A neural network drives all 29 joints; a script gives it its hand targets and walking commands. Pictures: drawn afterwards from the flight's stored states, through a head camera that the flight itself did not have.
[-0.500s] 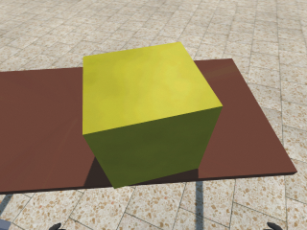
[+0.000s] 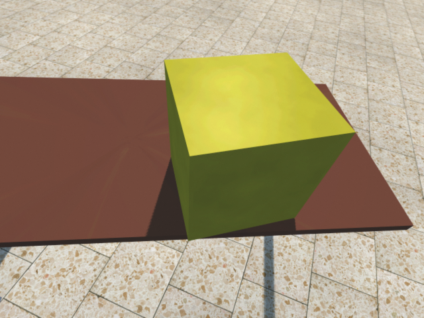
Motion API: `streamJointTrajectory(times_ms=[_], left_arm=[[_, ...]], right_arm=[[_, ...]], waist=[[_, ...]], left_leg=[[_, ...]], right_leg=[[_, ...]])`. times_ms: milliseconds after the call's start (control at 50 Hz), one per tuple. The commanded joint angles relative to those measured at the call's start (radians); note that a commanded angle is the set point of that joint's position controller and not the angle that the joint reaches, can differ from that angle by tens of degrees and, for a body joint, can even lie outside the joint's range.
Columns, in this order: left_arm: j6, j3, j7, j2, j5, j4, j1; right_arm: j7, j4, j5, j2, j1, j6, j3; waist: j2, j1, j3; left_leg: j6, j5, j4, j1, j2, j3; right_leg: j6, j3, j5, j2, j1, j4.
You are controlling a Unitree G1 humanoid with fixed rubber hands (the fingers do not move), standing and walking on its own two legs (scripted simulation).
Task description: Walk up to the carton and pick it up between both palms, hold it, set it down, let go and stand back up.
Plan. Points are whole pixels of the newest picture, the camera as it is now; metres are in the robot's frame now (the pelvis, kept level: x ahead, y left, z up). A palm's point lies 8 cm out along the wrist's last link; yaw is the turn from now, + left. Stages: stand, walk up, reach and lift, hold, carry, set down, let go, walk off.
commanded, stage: walk up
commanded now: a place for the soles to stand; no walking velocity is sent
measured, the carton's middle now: (237, 148) +0.43 -0.05 +0.09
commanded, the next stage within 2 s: none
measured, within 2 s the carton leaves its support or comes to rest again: neither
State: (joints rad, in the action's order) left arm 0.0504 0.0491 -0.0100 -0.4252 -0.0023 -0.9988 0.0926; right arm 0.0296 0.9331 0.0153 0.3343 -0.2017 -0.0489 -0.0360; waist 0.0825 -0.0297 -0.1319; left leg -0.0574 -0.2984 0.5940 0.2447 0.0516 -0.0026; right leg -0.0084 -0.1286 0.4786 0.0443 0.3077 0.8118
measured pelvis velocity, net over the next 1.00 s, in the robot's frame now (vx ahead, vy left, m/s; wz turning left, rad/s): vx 0.02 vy -0.07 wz -0.07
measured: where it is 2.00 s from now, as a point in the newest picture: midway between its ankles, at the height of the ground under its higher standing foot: outside the picture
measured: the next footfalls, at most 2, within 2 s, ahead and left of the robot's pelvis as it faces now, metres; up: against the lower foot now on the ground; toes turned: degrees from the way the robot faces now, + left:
right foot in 0.18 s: +0.02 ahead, -0.16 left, +0.00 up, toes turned +3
left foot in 1.90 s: +0.15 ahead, +0.06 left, +0.00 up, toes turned -6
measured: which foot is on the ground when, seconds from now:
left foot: down 0.00-1.00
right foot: up 0.00-0.16, down 0.18-1.00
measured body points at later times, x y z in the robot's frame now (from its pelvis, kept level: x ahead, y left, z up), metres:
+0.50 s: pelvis +0.00 -0.06 +0.01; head +0.00 -0.06 +0.46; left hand +0.10 +0.24 -0.12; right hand +0.06 -0.38 -0.11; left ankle +0.01 +0.08 -0.73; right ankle -0.02 -0.16 -0.73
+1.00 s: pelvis +0.02 -0.07 +0.01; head +0.04 -0.07 +0.46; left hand +0.15 +0.23 -0.11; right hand +0.10 -0.39 -0.10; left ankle +0.01 +0.08 -0.73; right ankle -0.02 -0.16 -0.73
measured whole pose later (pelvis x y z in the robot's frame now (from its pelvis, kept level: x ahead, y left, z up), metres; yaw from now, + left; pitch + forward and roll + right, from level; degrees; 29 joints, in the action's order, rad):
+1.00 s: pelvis +0.02 -0.07 +0.01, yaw -4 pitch -1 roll +1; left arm 0.01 0.03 0.02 -0.37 0.00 -1.03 0.10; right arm 0.03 1.03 0.01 0.38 -0.13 -0.05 0.01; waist 0.02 -0.01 -0.04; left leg 0.04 -0.25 0.41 0.14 -0.05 0.02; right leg -0.04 -0.10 0.30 0.07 0.13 0.45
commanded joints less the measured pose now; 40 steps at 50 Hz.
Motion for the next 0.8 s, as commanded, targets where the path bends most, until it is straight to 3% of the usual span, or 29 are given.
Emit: streamJointTrajectory(times_ms=[0,20,40,60,80,100,120,140,160,180,200,220,240,260,280,300,320,340,420,480,500,560,580,600,660,700,720,740,780], left_arm=[[-0.009,0.051,0.008,-0.173,0.015,0.069,-0.001],[-0.009,0.050,0.014,-0.170,0.024,0.085,0.013],[-0.006,0.050,0.018,-0.172,0.026,0.077,0.040],[-0.012,0.057,0.026,-0.193,0.030,0.070,0.035],[-0.020,0.040,0.025,-0.136,0.030,0.075,0.041],[-0.033,0.040,0.023,-0.117,0.030,0.057,0.096],[-0.046,0.047,0.024,-0.121,0.047,0.061,0.119],[-0.046,0.051,0.026,-0.134,0.041,0.067,0.087],[-0.049,0.058,0.027,-0.156,0.041,0.076,0.044],[-0.055,0.063,0.024,-0.202,0.041,0.091,0.044],[-0.067,0.042,0.027,-0.194,0.030,0.093,0.000],[-0.061,0.042,0.035,-0.208,0.027,0.111,-0.036],[-0.060,0.038,0.033,-0.207,0.022,0.116,-0.040],[-0.055,0.022,0.035,-0.168,0.020,0.109,-0.045],[-0.056,0.017,0.035,-0.160,0.016,0.107,-0.048],[-0.051,0.028,0.035,-0.148,0.022,0.111,-0.045],[-0.052,0.025,0.036,-0.142,0.021,0.106,-0.018],[-0.050,0.026,0.038,-0.164,0.030,0.094,-0.001],[-0.074,0.026,0.034,-0.169,0.018,0.076,0.000],[-0.076,0.022,0.023,-0.158,-0.003,0.054,0.022],[-0.071,0.014,0.026,-0.169,0.005,0.054,0.010],[-0.069,0.014,0.020,-0.138,0.004,0.044,0.030],[-0.069,0.021,0.018,-0.161,-0.004,0.047,0.022],[-0.065,0.021,0.017,-0.165,0.004,0.046,0.013],[-0.061,0.019,0.019,-0.158,0.003,0.045,-0.005],[-0.064,0.014,0.018,-0.146,0.004,0.049,0.000],[-0.060,0.024,0.015,-0.140,0.001,0.045,-0.010],[-0.058,0.011,0.018,-0.148,0.006,0.029,-0.011],[-0.055,0.013,0.023,-0.151,-0.002,0.031,-0.026]], right_arm=[[0.020,-0.057,0.012,0.310,-0.037,-0.017,-0.090],[0.022,-0.054,0.012,0.310,-0.036,-0.016,-0.088],[0.018,-0.068,0.016,0.323,-0.012,-0.020,-0.095],[0.009,-0.065,0.015,0.312,0.004,-0.018,-0.086],[0.011,-0.086,0.011,0.304,0.061,-0.017,-0.072],[0.009,-0.074,0.014,0.278,0.100,-0.016,-0.075],[0.004,-0.080,0.013,0.267,0.075,-0.016,-0.068],[-0.001,-0.079,0.002,0.251,0.060,-0.013,-0.060],[-0.005,-0.069,-0.010,0.241,0.057,-0.013,-0.048],[-0.001,-0.069,-0.019,0.225,0.037,-0.011,-0.033],[0.000,-0.042,-0.017,0.228,0.031,-0.008,-0.039],[-0.003,-0.023,-0.013,0.254,-0.007,-0.007,-0.048],[-0.004,-0.005,-0.009,0.246,-0.017,-0.013,-0.042],[-0.004,-0.006,-0.013,0.241,-0.018,-0.019,-0.034],[-0.007,0.000,-0.009,0.259,-0.017,-0.022,-0.042],[-0.007,-0.009,-0.002,0.273,-0.012,-0.023,-0.044],[-0.008,-0.004,0.004,0.286,0.037,-0.024,-0.048],[-0.005,0.002,-0.003,0.294,0.019,-0.025,-0.048],[-0.011,0.011,-0.004,0.239,0.039,-0.025,-0.017],[-0.006,0.023,-0.008,0.257,0.034,-0.028,-0.012],[-0.004,0.030,-0.013,0.275,0.018,-0.029,-0.012],[0.000,0.037,-0.010,0.266,0.041,-0.032,-0.009],[-0.002,0.039,-0.014,0.262,0.040,-0.027,-0.002],[0.000,0.036,-0.014,0.252,0.043,-0.025,0.003],[0.003,0.033,-0.014,0.272,0.065,-0.020,-0.003],[0.003,0.043,-0.013,0.264,0.045,-0.021,0.001],[0.006,0.052,-0.002,0.279,0.042,-0.020,-0.010],[0.003,0.058,-0.014,0.279,0.059,-0.017,-0.003],[0.004,0.042,-0.010,0.290,0.061,-0.019,-0.007]], waist=[[-0.221,-0.024,0.124],[-0.239,-0.011,0.138],[-0.236,-0.005,0.115],[-0.201,0.006,0.109],[-0.202,0.026,0.075],[-0.144,0.065,0.086],[-0.147,0.070,0.117],[-0.103,0.051,0.108],[-0.074,0.047,0.114],[0.012,0.030,0.121],[0.054,0.015,0.085],[0.017,-0.012,0.054],[0.023,-0.024,0.050],[0.015,-0.027,0.045],[0.015,-0.021,0.053],[-0.013,-0.010,0.058],[-0.046,0.019,0.024],[-0.008,0.016,0.052],[-0.014,0.018,0.117],[-0.010,0.019,0.143],[0.000,0.016,0.162],[-0.092,0.030,0.166],[-0.104,0.033,0.157],[-0.023,0.016,0.193],[-0.085,0.023,0.133],[-0.045,0.033,0.192],[-0.076,0.025,0.171],[-0.027,0.029,0.145],[-0.106,0.024,0.176]], left_leg=[[-0.069,0.277,-0.229,-0.198,-0.338,-0.383],[-0.090,0.134,-0.247,-0.220,-0.361,-0.458],[-0.119,-0.001,-0.277,-0.132,-0.382,-0.448],[-0.133,-0.041,-0.266,-0.100,-0.341,-0.433],[-0.138,-0.001,-0.248,-0.029,-0.339,-0.323],[-0.108,0.090,-0.208,0.014,-0.311,-0.279],[-0.077,0.145,-0.151,0.085,-0.280,-0.202],[-0.033,0.141,-0.118,0.098,-0.199,-0.176],[0.010,0.080,-0.069,0.128,-0.140,-0.119],[0.036,-0.001,-0.003,0.135,-0.074,-0.086],[0.049,-0.137,0.028,0.063,-0.060,-0.011],[0.051,-0.198,0.042,-0.055,-0.047,-0.018],[0.042,-0.161,-0.028,-0.097,-0.069,-0.014],[0.038,-0.078,-0.145,-0.094,-0.090,-0.053],[0.019,-0.004,-0.199,-0.085,-0.127,-0.127],[-0.018,-0.043,-0.225,-0.076,-0.163,-0.197],[-0.020,-0.053,-0.232,-0.041,-0.176,-0.195],[-0.025,-0.103,-0.222,-0.040,-0.189,-0.198],[0.019,0.045,-0.166,-0.037,-0.101,-0.068],[0.026,0.232,-0.169,-0.079,-0.128,-0.065],[0.024,0.222,-0.183,-0.096,-0.139,-0.080],[0.016,0.340,-0.175,-0.111,-0.164,-0.062],[0.015,0.377,-0.174,-0.109,-0.153,-0.053],[0.015,0.370,-0.179,-0.121,-0.176,-0.060],[0.015,0.337,-0.193,-0.107,-0.172,-0.048],[0.020,0.346,-0.189,-0.146,-0.162,-0.027],[0.020,0.379,-0.201,-0.154,-0.164,-0.024],[0.015,0.374,-0.193,-0.170,-0.185,-0.057],[0.012,0.391,-0.203,-0.159,-0.188,-0.048]], right_leg=[[-0.010,-0.018,0.028,-0.033,0.087,-0.032],[-0.024,-0.033,0.047,-0.041,0.117,-0.035],[-0.031,-0.025,0.046,-0.054,0.075,-0.033],[-0.035,-0.017,0.079,-0.063,0.031,-0.077],[-0.038,0.053,-0.022,-0.069,-0.015,-0.198],[-0.048,0.071,-0.122,-0.053,-0.107,-0.296],[-0.051,0.067,-0.195,-0.057,-0.203,-0.367],[-0.068,0.003,-0.216,-0.054,-0.222,-0.393],[-0.091,-0.138,-0.224,-0.146,-0.223,-0.448],[-0.148,-0.289,-0.200,-0.233,-0.219,-0.529],[-0.199,-0.326,-0.081,-0.307,-0.074,-0.541],[-0.211,-0.321,0.035,-0.303,0.072,-0.562],[-0.182,-0.253,0.017,-0.273,0.081,-0.537],[-0.105,-0.138,-0.052,-0.188,0.047,-0.486],[-0.068,-0.086,-0.103,-0.129,0.038,-0.444],[-0.055,-0.075,-0.131,-0.111,0.047,-0.414],[-0.056,-0.082,-0.113,-0.099,0.036,-0.399],[-0.064,-0.102,-0.076,-0.113,0.009,-0.412],[-0.082,-0.149,-0.181,-0.166,-0.067,-0.506],[-0.084,-0.109,-0.472,-0.159,-0.142,-0.443],[-0.074,-0.077,-0.472,-0.153,-0.161,-0.444],[-0.063,-0.074,-0.616,-0.139,-0.183,-0.403],[-0.056,-0.060,-0.629,-0.141,-0.171,-0.393],[-0.054,-0.045,-0.601,-0.130,-0.187,-0.398],[-0.054,-0.062,-0.593,-0.131,-0.182,-0.429],[-0.060,-0.068,-0.637,-0.137,-0.204,-0.416],[-0.064,-0.056,-0.614,-0.121,-0.161,-0.400],[-0.058,-0.052,-0.581,-0.113,-0.137,-0.409],[-0.057,-0.058,-0.577,-0.121,-0.174,-0.410]])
